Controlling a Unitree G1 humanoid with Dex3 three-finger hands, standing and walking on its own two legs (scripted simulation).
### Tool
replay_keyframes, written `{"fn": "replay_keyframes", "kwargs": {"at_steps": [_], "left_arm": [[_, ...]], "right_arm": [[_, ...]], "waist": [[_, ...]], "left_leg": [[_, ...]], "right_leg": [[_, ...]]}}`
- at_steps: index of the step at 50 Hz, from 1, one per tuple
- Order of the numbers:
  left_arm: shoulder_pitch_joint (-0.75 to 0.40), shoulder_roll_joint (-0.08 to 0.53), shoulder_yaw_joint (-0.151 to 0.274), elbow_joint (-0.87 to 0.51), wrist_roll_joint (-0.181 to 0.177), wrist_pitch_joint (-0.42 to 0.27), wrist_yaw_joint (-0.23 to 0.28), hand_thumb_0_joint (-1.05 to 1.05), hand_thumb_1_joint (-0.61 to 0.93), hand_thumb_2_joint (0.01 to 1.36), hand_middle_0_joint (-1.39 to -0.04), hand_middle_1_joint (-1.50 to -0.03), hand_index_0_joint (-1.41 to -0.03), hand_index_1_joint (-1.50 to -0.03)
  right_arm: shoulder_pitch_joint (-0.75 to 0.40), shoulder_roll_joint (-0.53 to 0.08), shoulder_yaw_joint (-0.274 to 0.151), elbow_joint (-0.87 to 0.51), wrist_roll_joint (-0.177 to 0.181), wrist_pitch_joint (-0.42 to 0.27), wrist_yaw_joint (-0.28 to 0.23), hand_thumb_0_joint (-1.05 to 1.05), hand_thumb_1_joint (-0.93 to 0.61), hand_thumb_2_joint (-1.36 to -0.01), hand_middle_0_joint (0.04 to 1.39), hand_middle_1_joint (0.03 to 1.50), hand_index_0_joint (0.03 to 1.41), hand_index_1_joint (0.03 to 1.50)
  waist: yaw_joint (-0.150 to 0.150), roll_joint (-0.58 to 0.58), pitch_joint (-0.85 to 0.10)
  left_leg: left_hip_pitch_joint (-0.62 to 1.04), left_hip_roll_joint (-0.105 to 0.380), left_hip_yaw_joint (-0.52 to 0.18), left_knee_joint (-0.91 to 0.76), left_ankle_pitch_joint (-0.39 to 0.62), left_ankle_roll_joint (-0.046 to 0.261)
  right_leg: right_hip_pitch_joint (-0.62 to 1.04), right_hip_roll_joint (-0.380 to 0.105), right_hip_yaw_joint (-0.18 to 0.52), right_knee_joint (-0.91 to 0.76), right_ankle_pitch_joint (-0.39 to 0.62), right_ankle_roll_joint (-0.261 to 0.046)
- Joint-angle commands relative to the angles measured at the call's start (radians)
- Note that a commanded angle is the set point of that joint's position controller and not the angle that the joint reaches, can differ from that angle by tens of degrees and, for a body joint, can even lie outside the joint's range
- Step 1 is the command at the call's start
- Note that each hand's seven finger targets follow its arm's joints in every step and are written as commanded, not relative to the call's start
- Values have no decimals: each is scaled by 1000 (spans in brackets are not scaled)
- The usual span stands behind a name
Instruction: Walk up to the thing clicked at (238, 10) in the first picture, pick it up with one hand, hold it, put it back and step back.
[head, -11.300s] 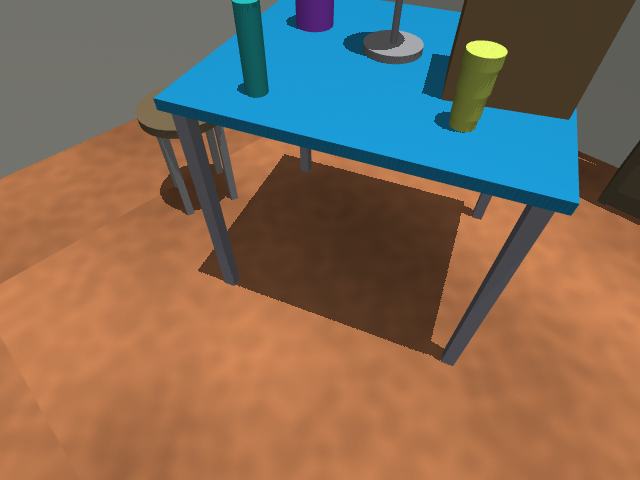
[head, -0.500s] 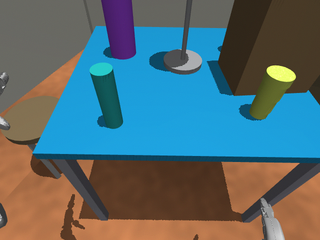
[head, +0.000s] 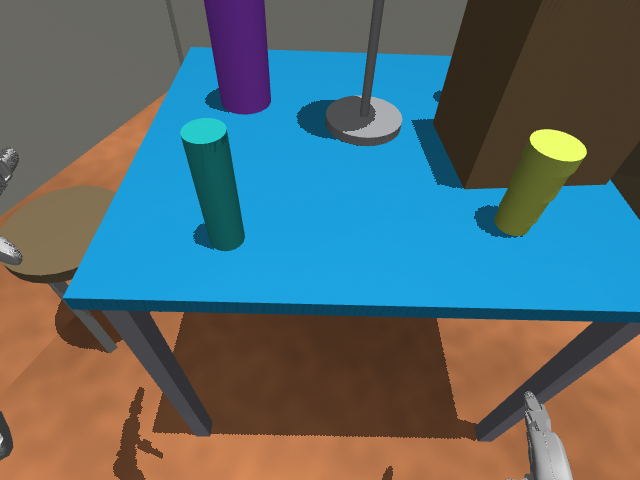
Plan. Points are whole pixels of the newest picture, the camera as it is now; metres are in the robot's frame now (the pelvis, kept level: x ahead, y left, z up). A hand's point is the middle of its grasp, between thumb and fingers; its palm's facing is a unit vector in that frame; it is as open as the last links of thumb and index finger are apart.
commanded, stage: approach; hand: left
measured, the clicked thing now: (217, 191) +0.47 +0.14 +0.10
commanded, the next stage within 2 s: close in in 0.36 s
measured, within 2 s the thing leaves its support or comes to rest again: neither
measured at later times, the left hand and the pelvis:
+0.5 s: hand (144, 217) +0.42 +0.23 +0.10, palm faces -0.06 -1.00 +0.06, open 17.3 cm; pelvis -0.01 +0.00 -0.01, yaw -1 degrees
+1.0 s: hand (204, 218) +0.44 +0.16 +0.08, palm faces +0.01 -1.00 +0.03, open 17.1 cm; pelvis +0.00 -0.01 -0.03, yaw -1 degrees
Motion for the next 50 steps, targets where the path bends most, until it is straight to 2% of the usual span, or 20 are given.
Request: {"fn": "replay_keyframes", "kwargs": {"at_steps": [1,4,10,16,19,20,22,24,26,33,35,36,37,38,40,41,44,47,49,50], "left_arm": [[-392,366,61,-233,-32,-52,11,0,-461,71,-39,-48,-34,-53],[-375,317,25,-209,-30,-41,9,0,-453,71,-36,-45,-31,-49],[-420,204,-35,-179,-50,-65,17,0,-465,72,-30,-38,-28,-41],[-446,120,-73,-177,-39,-137,81,0,-478,66,-31,-38,-34,-37],[-429,45,-97,-157,-40,-175,126,0,-511,58,-39,-37,-43,-36],[-497,55,-97,-276,-43,-202,142,0,-499,62,-41,-40,-45,-39],[-469,0,-116,-211,-27,-218,179,0,-477,60,-44,-31,-46,-31],[-453,-18,-109,-167,-15,-245,224,0,-457,52,-29,-33,-41,-22],[-496,44,-77,-271,-3,-284,276,0,-469,62,-33,-43,-46,-32],[-485,-50,-106,-312,35,-315,413,0,-412,55,-41,-34,-52,-22],[-465,-107,-138,-305,40,-313,423,0,-393,60,-40,-31,-50,-20],[-437,-106,-134,-257,37,-308,426,0,-416,47,-41,-30,-54,-17],[-405,-190,-190,-201,37,-294,415,0,-415,46,-43,-34,-57,-19],[-408,-199,-198,-233,37,-293,411,0,-431,52,-41,-30,-53,-19],[-435,-133,-165,-259,29,-290,414,0,-423,44,-46,-32,-61,-17],[-433,-124,-157,-270,31,-288,419,0,-429,44,-45,-35,-62,-18],[-421,-227,-205,-273,22,-279,429,0,-436,51,-42,-34,-57,-19],[-470,-190,-202,-394,34,-280,455,0,-497,27,-57,-27,-71,-14],[-430,-275,-239,-330,26,-266,453,0,-529,48,-65,-49,-80,-36],[-449,-262,-234,-387,26,-269,458,0,-558,38,-74,-49,-87,-37]], "right_arm": [[-99,-155,-54,-159,-1,-52,-19,0,583,-40,49,51,49,51],[-73,-115,-25,-100,-2,-48,-12,0,578,-41,49,51,49,51],[-107,-133,-25,-175,-4,-63,-8,0,587,-39,49,51,49,51],[-21,-148,-55,-187,-9,-63,13,0,591,-37,50,51,49,51],[-17,-140,-59,-207,-12,-60,36,0,580,-40,50,51,49,51],[-38,-150,-68,-259,-13,-63,41,0,585,-39,50,51,49,51],[-5,-120,-55,-230,-15,-49,61,0,575,-41,50,51,50,51],[-24,-116,-57,-275,-20,-41,80,0,582,-39,49,51,49,51],[-42,-160,-101,-311,-26,-30,91,0,580,-39,49,51,50,51],[-52,-143,-128,-406,-35,11,122,0,562,-43,50,50,50,50],[-57,-103,-107,-439,-27,21,125,0,563,-44,50,51,50,51],[-21,-153,-155,-419,-26,29,118,0,558,-44,50,50,50,51],[32,-107,-122,-370,-24,39,122,0,561,-43,50,51,50,51],[4,-95,-103,-410,-21,38,126,0,562,-44,50,51,50,51],[9,-154,-158,-424,-17,47,117,0,567,-42,50,50,50,50],[29,-148,-149,-436,-15,49,118,0,570,-41,50,50,50,50],[68,-135,-153,-459,-8,54,122,0,567,-42,50,50,50,50],[95,-118,-136,-523,-4,56,124,0,557,-44,50,50,50,50],[133,-112,-141,-514,-3,60,125,0,559,-44,50,50,50,50],[126,-120,-147,-529,-5,58,126,0,555,-45,50,50,50,50]], "waist": [[5,148,-285],[15,155,-219],[-23,98,-232],[-45,80,-241],[-51,91,-266],[-43,129,-325],[-47,121,-299],[-43,94,-305],[-24,143,-379],[-9,131,-487],[-7,94,-471],[-26,68,-449],[-31,44,-391],[-26,36,-405],[-27,48,-392],[-22,57,-399],[-42,5,-325],[-36,23,-398],[-56,26,-377],[-52,40,-387]], "left_leg": [[180,-13,-26,-53,302,-2],[153,-8,-29,-65,272,-5],[167,-10,-24,-49,252,3],[162,-11,-24,-20,223,2],[162,-6,-25,11,268,-2],[187,-8,-19,31,303,-5],[159,5,-27,50,326,-10],[106,10,-30,75,300,-12],[99,7,-24,98,301,-15],[1,13,-20,161,304,-18],[-32,10,-16,163,270,-15],[-50,11,-15,170,260,-11],[-87,7,-10,171,232,-7],[-88,6,-8,171,215,-4],[-94,-1,-1,177,192,-2],[-82,0,0,178,194,-5],[-89,2,-1,179,168,-2],[-64,-7,5,194,191,4],[-46,-4,3,205,231,4],[-28,-6,5,212,252,4]], "right_leg": [[72,31,-12,-35,193,-40],[42,35,-15,-38,159,-43],[13,33,-12,-30,157,-36],[-46,30,-10,-2,140,-32],[-69,27,-7,26,163,-34],[-52,24,-4,39,194,-33],[-86,29,-9,62,190,-37],[-88,30,-6,81,166,-37],[-60,26,2,109,173,-40],[7,28,11,187,206,-39],[11,31,13,195,191,-36],[-4,33,16,201,196,-35],[-21,32,20,202,188,-33],[-29,31,22,206,179,-31],[-35,28,25,207,164,-29],[-33,29,22,212,158,-31],[-88,36,20,215,135,-29],[-44,27,25,226,181,-22],[-80,28,23,238,208,-22],[-81,27,24,238,228,-21]]}}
